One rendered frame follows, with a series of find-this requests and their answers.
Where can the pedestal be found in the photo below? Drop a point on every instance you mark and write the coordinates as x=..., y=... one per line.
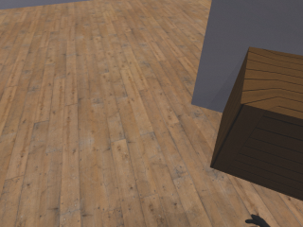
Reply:
x=260, y=138

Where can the robot right hand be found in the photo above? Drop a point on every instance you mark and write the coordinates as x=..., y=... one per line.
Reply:
x=257, y=220

